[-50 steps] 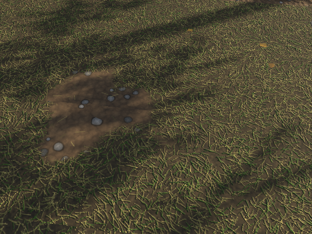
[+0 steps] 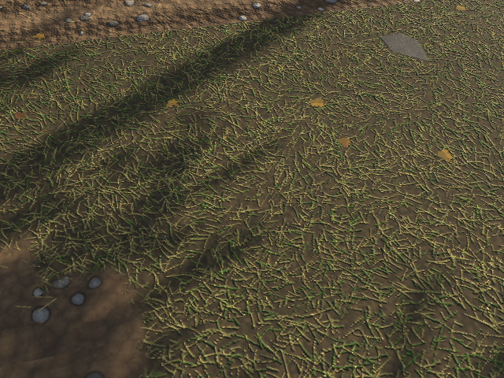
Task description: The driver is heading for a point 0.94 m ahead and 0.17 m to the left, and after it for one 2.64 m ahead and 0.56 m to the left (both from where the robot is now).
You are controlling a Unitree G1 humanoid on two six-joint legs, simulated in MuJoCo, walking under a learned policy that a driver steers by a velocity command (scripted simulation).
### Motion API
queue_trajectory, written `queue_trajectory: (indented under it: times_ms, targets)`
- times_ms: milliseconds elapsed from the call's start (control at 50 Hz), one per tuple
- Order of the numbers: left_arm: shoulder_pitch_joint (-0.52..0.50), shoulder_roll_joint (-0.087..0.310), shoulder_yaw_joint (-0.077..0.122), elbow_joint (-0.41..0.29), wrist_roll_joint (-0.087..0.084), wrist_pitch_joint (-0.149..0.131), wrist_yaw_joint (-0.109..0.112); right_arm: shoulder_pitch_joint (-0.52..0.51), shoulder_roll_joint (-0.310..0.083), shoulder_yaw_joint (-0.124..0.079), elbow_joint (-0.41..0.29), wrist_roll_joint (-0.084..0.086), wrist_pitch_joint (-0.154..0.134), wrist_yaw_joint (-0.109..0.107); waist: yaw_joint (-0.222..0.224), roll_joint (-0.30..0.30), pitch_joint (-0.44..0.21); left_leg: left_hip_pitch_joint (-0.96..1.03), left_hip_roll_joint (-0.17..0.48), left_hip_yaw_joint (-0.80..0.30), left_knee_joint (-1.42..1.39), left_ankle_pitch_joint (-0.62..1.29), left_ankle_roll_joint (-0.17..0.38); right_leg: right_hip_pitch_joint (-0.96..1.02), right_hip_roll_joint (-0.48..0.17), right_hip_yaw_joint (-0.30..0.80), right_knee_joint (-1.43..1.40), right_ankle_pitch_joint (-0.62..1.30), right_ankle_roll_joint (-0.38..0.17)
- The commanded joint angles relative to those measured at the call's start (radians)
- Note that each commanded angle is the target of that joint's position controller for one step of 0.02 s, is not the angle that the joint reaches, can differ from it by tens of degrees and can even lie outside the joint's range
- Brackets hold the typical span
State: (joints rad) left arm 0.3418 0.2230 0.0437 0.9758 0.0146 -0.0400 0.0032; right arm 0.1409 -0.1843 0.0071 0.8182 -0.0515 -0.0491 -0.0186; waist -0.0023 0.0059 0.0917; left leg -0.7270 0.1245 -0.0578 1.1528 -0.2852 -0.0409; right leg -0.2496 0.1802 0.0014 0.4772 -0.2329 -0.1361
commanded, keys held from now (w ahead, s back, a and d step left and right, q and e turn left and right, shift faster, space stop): no key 0.02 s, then q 0.72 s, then no key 0.20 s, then e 0.06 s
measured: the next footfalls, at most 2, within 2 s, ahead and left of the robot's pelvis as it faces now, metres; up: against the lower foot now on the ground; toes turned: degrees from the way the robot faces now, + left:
left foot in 0.16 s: +0.27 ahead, +0.14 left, +0.00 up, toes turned +0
right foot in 0.58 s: +0.20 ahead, -0.05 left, +0.00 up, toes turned +13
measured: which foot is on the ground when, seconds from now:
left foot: up 0.00-0.14, down 0.16-0.58, up 0.60-0.96, down 0.98-1.00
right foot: down 0.00-0.18, up 0.20-0.56, down 0.58-1.00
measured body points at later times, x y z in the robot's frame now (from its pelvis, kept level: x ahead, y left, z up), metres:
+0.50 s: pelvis +0.13 +0.05 +0.00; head +0.16 +0.05 +0.45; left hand +0.22 +0.31 -0.13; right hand +0.21 -0.22 -0.13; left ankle +0.23 +0.14 -0.73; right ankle +0.16 -0.07 -0.70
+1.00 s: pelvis +0.13 +0.04 +0.00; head +0.14 +0.05 +0.45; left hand +0.08 +0.31 -0.13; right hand +0.34 -0.15 -0.12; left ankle +0.07 +0.13 -0.73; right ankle +0.16 -0.06 -0.73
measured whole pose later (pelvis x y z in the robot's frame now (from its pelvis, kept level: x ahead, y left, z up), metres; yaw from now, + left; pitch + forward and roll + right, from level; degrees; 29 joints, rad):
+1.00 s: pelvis +0.13 +0.04 +0.00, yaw +20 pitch +0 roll +0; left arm 0.28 0.26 0.05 0.84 0.02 0.02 0.00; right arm 0.15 -0.23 -0.03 0.81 -0.02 0.06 0.02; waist 0.04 -0.02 0.03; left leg -0.20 -0.04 0.01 0.48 -0.26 0.02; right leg -0.27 -0.05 -0.12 0.56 -0.30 -0.02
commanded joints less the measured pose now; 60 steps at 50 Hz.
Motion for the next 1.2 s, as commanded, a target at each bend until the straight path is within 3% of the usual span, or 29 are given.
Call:
queue_trajectory:
  times_ms: [20, 80, 120, 160, 180, 200, 220, 240, 280, 340, 480, 560, 580, 600, 620, 640, 680, 720, 780, 920, 960, 980, 1000, 1020, 1040, 1080, 1100, 1140, 1200]
  targets:
    - [-0.068, 0.143, 0.035, -0.095, -0.01, -0.034, -0.008, 0.159, -0.071, -0.011, -0.007, 0.026, -0.007, 0.005, -0.052, -0.07, -0.13, 0.388, -0.068, 0.079, -0.323, 0.301, 0.008, -0.202, -0.223, 0.12, -0.115, 0.78, -0.104]
    - [0.029, 0.104, 0.024, -0.061, -0.031, -0.029, -0.012, 0.083, -0.087, -0.018, -0.014, 0.029, -0.019, 0.001, 0.017, -0.089, -0.132, 0.366, -0.079, 0.076, -0.456, 0.38, 0.048, -0.022, -0.256, 0.15, -0.084, 0.698, -0.05]
    - [0.064, 0.108, 0.024, -0.038, -0.015, -0.018, -0.006, 0.051, -0.099, -0.025, -0.02, 0.015, -0.027, 0.003, 0.027, -0.078, -0.079, 0.367, -0.086, 0.079, -0.512, 0.292, 0.08, 0.036, -0.292, 0.181, -0.039, 0.659, -0.04]
    - [0.071, 0.117, 0.024, -0.032, -0.002, -0.009, 0.007, 0.172, -0.125, -0.041, 0.032, 0.004, -0.043, 0.011, -0.022, -0.019, -0.084, 0.526, -0.093, 0.052, -0.631, 0.449, 0.12, 0.042, -0.241, 0.148, 0.12, 0.589, -0.001]
    - [0.149, 0.103, 0.023, -0.032, 0.002, -0.014, 0.013, 0.256, -0.193, -0.059, 0.052, 0.007, -0.053, 0.015, -0.014, 0.117, -0.154, 0.69, 0.044, -0.099, -0.592, 0.926, 0.179, -0.026, -0.166, 0.084, 0.29, 0.368, 0.036]
    - [0.248, 0.067, 0.017, -0.007, -0.03, -0.002, 0.019, 0.321, -0.216, -0.074, 0.068, 0.031, -0.037, 0.019, -0.035, 0.268, -0.32, 0.845, 0.24, -0.342, -0.625, 1.089, 0.366, -0.135, -0.06, -0.006, 0.596, -0.174, 0.078]
    - [0.15, 0.122, 0.027, -0.032, -0.002, 0.012, 0.014, 0.291, -0.173, -0.062, 0.06, 0.059, -0.017, 0.026, -0.038, 0.193, -0.311, 0.804, 0.243, -0.456, -0.709, 0.931, 0.393, -0.224, -0.06, 0.005, 0.682, -0.408, 0.093]
    - [0.058, 0.118, 0.03, -0.061, 0.018, 0.023, 0.009, 0.213, -0.177, -0.067, 0.041, 0.06, -0.002, 0.027, -0.023, 0.111, -0.221, 0.717, 0.205, -0.435, -0.739, 0.706, 0.379, -0.281, -0.09, 0.033, 0.733, -0.395, 0.102]
    - [-0.049, 0.095, 0.024, -0.099, 0.014, 0.046, 0.009, 0.105, -0.179, -0.075, 0.013, 0.038, 0.024, 0.018, 0.005, 0.059, -0.131, 0.536, 0.132, -0.332, -0.81, 0.497, 0.322, -0.271, -0.141, 0.033, 0.662, -0.305, 0.114]
    - [-0.021, 0.073, 0.014, -0.098, 0.012, 0.07, 0.013, 0.087, -0.172, -0.088, 0.01, 0.026, 0.041, 0.019, 0.033, 0.111, -0.162, 0.443, 0.03, -0.253, -0.847, 0.345, 0.272, -0.167, -0.134, 0.003, 0.522, -0.237, 0.132]
    - [-0.113, 0.083, 0.004, -0.155, -0.001, 0.074, 0.032, 0.097, -0.207, -0.123, -0.011, 0.026, 0.079, 0.025, -0.005, 0.134, -0.171, 0.362, 0.017, -0.361, -0.932, -0.095, 0.254, -0.098, -0.117, 0.007, 0.316, -0.177, 0.127]
    - [0.002, 0.079, 0.005, -0.147, -0.012, 0.057, 0.044, 0.052, -0.207, -0.131, -0.029, 0.036, 0.102, 0.024, 0.05, 0.136, -0.147, 0.256, -0.033, -0.391, -0.918, -0.161, 0.172, 0.105, -0.097, 0.002, 0.008, -0.114, 0.079]
    - [0.035, 0.125, 0.016, -0.148, 0.0, 0.049, 0.052, 0.055, -0.182, -0.126, -0.04, 0.047, 0.101, 0.021, 0.058, 0.071, -0.129, 0.18, -0.098, -0.342, -0.85, -0.23, 0.11, 0.174, -0.179, 0.084, -0.141, -0.169, 0.059]
    - [0.041, 0.247, 0.045, -0.169, 0.018, 0.045, 0.058, 0.042, -0.122, -0.116, -0.079, 0.072, 0.098, 0.021, 0.052, -0.187, -0.134, 0.025, -0.245, -0.148, -0.564, -0.286, 0.053, 0.215, -0.461, 0.42, -0.294, -0.372, -0.02]
    - [-0.09, 0.253, 0.045, -0.2, 0.026, 0.047, 0.056, 0.056, -0.16, -0.123, -0.059, 0.036, 0.088, 0.017, 0.021, -0.187, -0.06, 0.012, -0.276, -0.032, -0.321, -0.237, 0.046, 0.051, -0.588, 0.515, -0.349, -0.285, -0.077]
    - [-0.14, 0.176, 0.024, -0.22, 0.027, 0.044, 0.055, 0.065, -0.198, -0.134, -0.044, 0.021, 0.086, 0.022, -0.018, -0.077, -0.053, 0.105, -0.214, -0.06, -0.2, -0.178, 0.047, -0.03, -0.536, 0.412, -0.304, -0.136, -0.089]
    - [-0.211, 0.116, 0.009, -0.238, 0.016, 0.034, 0.051, 0.14, -0.179, -0.133, -0.01, 0.012, 0.097, 0.034, -0.075, -0.076, -0.074, 0.147, -0.21, -0.029, -0.037, -0.082, 0.039, -0.029, -0.422, 0.214, -0.244, 0.096, -0.047]
    - [-0.195, 0.112, 0.009, -0.251, 0.015, 0.032, 0.045, 0.158, -0.176, -0.128, -0.002, 0.015, 0.111, 0.046, -0.058, -0.126, -0.092, 0.117, -0.198, 0.01, 0.053, -0.081, 0.022, 0.034, -0.392, 0.11, -0.196, 0.312, -0.055]
    - [-0.066, 0.138, 0.024, -0.214, 0.012, 0.034, 0.036, 0.065, -0.145, -0.106, -0.047, 0.03, 0.12, 0.059, 0.01, -0.123, -0.1, 0.081, -0.179, 0.017, -0.072, -0.088, -0.004, 0.169, -0.405, 0.086, -0.146, 0.46, -0.074]
    - [-0.043, 0.194, 0.043, -0.187, 0.012, 0.045, 0.006, 0.01, -0.135, -0.072, -0.073, 0.052, 0.121, 0.043, 0.047, -0.207, -0.14, 0.369, -0.191, 0.106, -0.48, -0.163, 0.035, 0.146, -0.431, 0.076, -0.064, 0.506, -0.075]
    - [-0.064, 0.179, 0.038, -0.177, 0.001, 0.053, 0.003, 0.059, -0.112, -0.058, -0.05, 0.047, 0.107, 0.033, -0.001, -0.163, -0.137, 0.538, -0.175, 0.097, -0.784, 0.054, 0.065, 0.078, -0.412, 0.067, -0.015, 0.472, -0.027]
    - [-0.045, 0.139, 0.025, -0.168, 0.0, 0.049, -0.001, 0.084, -0.122, -0.052, -0.035, 0.033, 0.092, 0.024, -0.004, -0.109, -0.163, 0.716, -0.101, 0.007, -0.907, 0.192, 0.076, -0.022, -0.39, 0.057, -0.001, 0.342, 0.036]
    - [0.009, 0.051, 0.002, -0.18, 0.007, 0.045, -0.015, 0.137, -0.179, -0.05, -0.025, 0.014, 0.074, 0.014, 0.02, 0.102, -0.223, 0.885, 0.153, -0.249, -0.929, 0.373, 0.1, -0.152, -0.313, -0.007, 0.123, -0.031, 0.101]
    - [-0.001, 0.031, -0.007, -0.165, -0.013, 0.061, -0.013, 0.07, -0.189, -0.046, -0.005, 0.03, 0.069, 0.007, 0.028, 0.233, -0.144, 0.657, 0.208, -0.218, -0.847, 0.566, 0.203, -0.078, -0.255, -0.019, 0.048, -0.254, 0.113]
    - [-0.033, 0.094, 0.007, -0.156, -0.015, 0.071, -0.012, 0.003, -0.139, -0.034, -0.022, 0.025, 0.062, 0.009, 0.027, 0.157, -0.098, 0.639, 0.153, -0.157, -0.838, 0.544, 0.208, -0.057, -0.251, 0.002, 0.07, -0.227, 0.119]
    - [-0.075, 0.129, 0.021, -0.155, -0.02, 0.073, -0.018, -0.031, -0.17, -0.04, -0.015, 0.023, 0.06, -0.001, 0.02, 0.154, -0.08, 0.652, 0.1, -0.084, -0.82, 0.539, 0.179, -0.069, -0.205, -0.008, 0.081, -0.126, 0.123]
    - [-0.073, 0.141, 0.027, -0.155, -0.015, 0.074, -0.021, -0.015, -0.19, -0.046, -0.007, 0.034, 0.059, -0.009, 0.014, 0.164, -0.091, 0.664, 0.1, -0.061, -0.805, 0.591, 0.176, -0.075, -0.195, -0.01, 0.106, -0.105, 0.122]
    - [-0.053, 0.125, 0.029, -0.148, -0.011, 0.077, -0.022, 0.014, -0.202, -0.054, 0.004, 0.043, 0.062, -0.014, 0.0, 0.146, -0.106, 0.682, 0.123, -0.05, -0.779, 0.628, 0.206, -0.113, -0.175, -0.018, 0.226, -0.193, 0.12]
    - [-0.057, 0.1, 0.034, -0.157, -0.006, 0.092, -0.022, 0.027, -0.199, -0.065, 0.005, 0.032, 0.072, -0.015, -0.004, 0.112, -0.068, 0.613, 0.168, -0.054, -0.798, 0.505, 0.257, -0.17, -0.184, -0.01, 0.397, -0.276, 0.114]
Keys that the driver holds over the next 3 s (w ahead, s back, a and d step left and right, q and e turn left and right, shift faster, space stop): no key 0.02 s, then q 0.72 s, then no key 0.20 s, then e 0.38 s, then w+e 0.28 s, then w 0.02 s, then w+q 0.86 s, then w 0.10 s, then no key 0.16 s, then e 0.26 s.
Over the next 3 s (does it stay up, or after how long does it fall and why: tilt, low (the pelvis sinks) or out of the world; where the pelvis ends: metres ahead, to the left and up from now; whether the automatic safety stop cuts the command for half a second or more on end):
stays up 0.90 0.05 -0.14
